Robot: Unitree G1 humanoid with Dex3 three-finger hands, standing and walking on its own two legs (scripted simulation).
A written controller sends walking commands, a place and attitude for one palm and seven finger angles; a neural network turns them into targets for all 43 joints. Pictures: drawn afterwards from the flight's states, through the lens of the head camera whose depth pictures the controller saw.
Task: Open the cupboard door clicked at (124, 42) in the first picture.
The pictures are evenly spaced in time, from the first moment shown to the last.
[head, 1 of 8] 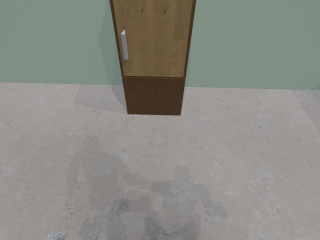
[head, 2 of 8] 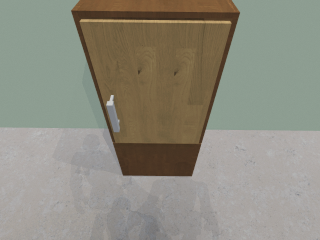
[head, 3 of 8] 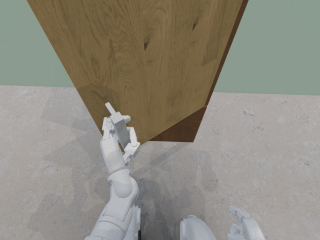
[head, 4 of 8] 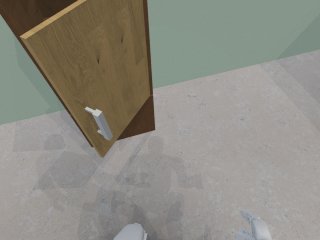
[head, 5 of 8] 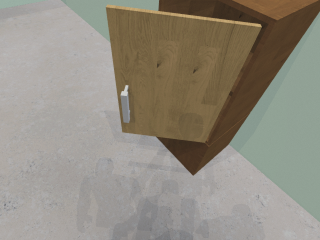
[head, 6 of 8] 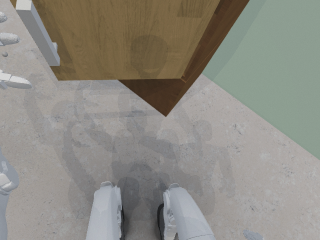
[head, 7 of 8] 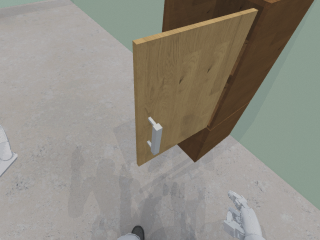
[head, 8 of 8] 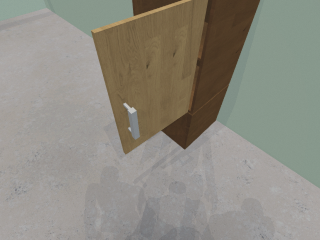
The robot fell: no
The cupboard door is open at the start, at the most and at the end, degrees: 0 88 86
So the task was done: yes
